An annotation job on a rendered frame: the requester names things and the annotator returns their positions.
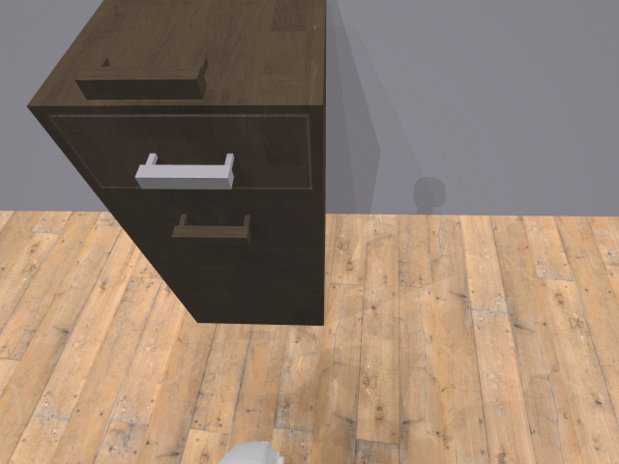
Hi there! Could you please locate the handle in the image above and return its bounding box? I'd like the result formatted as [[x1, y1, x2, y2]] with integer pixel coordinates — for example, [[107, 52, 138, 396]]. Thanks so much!
[[172, 225, 251, 246], [75, 66, 207, 100], [135, 154, 234, 189]]

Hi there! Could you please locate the left robot thigh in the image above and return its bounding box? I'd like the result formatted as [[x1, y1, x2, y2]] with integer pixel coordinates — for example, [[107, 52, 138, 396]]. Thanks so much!
[[218, 442, 284, 464]]

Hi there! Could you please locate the cabinet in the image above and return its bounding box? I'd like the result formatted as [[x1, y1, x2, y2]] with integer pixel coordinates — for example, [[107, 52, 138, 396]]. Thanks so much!
[[27, 0, 326, 326]]

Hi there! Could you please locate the drawer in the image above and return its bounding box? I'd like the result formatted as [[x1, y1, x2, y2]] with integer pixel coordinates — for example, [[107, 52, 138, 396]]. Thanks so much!
[[51, 114, 311, 188]]

